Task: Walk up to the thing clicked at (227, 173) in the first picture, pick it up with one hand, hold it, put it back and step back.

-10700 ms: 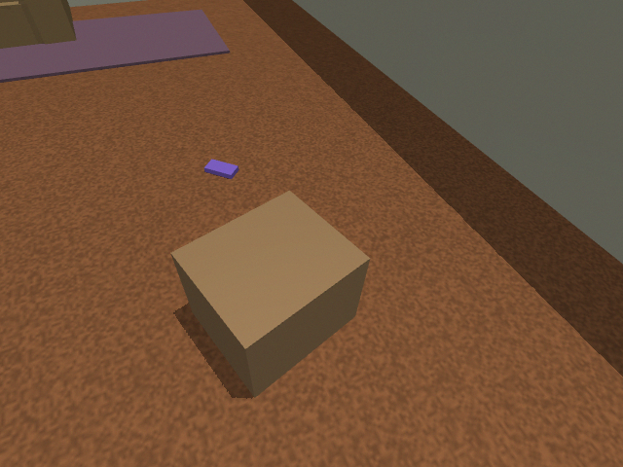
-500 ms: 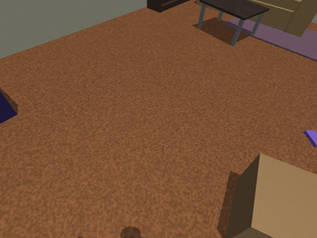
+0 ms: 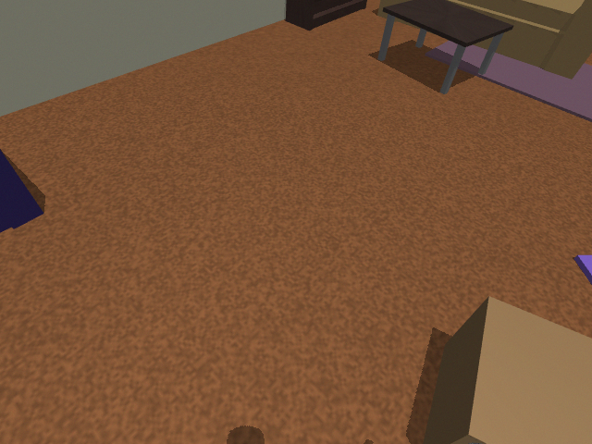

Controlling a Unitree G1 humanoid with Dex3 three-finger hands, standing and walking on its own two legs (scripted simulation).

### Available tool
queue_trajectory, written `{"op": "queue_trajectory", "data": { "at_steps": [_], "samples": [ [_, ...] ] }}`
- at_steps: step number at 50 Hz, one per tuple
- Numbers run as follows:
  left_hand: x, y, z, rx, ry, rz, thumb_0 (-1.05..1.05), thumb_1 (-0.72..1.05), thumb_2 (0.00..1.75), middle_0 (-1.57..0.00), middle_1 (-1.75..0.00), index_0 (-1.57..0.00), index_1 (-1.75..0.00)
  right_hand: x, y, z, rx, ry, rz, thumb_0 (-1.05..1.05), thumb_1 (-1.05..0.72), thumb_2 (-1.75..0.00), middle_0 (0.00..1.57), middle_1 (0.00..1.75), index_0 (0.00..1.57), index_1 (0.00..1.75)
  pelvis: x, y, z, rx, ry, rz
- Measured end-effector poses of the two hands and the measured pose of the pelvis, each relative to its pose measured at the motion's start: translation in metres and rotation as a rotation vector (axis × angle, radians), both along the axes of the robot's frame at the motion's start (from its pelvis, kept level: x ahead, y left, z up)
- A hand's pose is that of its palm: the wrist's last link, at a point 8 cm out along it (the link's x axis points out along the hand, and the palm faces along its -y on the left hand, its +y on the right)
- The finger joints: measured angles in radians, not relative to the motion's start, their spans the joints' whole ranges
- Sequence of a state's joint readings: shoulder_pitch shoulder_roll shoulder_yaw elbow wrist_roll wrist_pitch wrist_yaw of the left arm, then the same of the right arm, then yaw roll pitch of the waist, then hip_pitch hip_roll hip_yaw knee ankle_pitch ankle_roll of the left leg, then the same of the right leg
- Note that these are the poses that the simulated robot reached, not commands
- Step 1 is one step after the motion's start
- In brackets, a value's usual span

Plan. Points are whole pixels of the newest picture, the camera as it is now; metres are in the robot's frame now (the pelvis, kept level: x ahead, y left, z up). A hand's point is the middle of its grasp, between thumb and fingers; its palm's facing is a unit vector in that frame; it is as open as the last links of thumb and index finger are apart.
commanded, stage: stand
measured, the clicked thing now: out of the picture +0.94 -1.33 -0.76
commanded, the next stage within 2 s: none
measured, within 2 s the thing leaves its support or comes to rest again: neither
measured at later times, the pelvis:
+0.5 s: pelvis -0.01 -0.01 +0.01, yaw -2 degrees
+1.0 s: pelvis +0.01 -0.01 +0.01, yaw -2 degrees
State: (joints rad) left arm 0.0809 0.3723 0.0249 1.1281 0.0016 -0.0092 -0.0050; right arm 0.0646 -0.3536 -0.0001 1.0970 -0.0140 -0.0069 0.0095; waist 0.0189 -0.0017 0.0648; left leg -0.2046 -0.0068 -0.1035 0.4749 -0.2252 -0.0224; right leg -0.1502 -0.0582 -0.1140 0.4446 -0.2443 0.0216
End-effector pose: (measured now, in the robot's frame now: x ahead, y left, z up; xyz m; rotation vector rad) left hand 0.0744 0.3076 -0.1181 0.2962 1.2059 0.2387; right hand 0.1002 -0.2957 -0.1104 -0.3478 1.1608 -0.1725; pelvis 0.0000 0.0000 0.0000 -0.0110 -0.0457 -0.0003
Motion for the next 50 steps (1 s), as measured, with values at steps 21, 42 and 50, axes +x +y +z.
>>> {"op": "queue_trajectory", "data": {
  "at_steps": [21,42,50],
  "samples": [
    [-0.008,-0.018,0.003,-0.018,0.026,-0.042,0.01,0.91,0.89,-0.2,-0.3,-0.2,-0.3,-0.039,-0.008,0.0,0.016,0.051,-0.064,0.01,-0.91,-0.9,0.2,0.3,0.2,0.3,-0.008,-0.007,0.007,0.003,-0.005,-0.025],
    [0.011,-0.016,0.006,-0.015,0.019,-0.065,0.01,0.91,0.89,-0.2,-0.3,-0.2,-0.3,-0.043,-0.006,-0.003,0.016,0.079,-0.075,0.01,-0.91,-0.9,0.2,0.3,0.2,0.3,0.002,-0.005,0.008,0.008,0.008,-0.035],
    [0.013,-0.018,0.006,-0.012,0.026,-0.066,0.01,0.91,0.89,-0.2,-0.3,-0.2,-0.3,-0.03,-0.007,-0.002,0.018,0.061,-0.065,0.01,-0.91,-0.9,0.2,0.3,0.2,0.3,0.007,-0.007,0.008,0.008,0.011,-0.036]
  ]
}}
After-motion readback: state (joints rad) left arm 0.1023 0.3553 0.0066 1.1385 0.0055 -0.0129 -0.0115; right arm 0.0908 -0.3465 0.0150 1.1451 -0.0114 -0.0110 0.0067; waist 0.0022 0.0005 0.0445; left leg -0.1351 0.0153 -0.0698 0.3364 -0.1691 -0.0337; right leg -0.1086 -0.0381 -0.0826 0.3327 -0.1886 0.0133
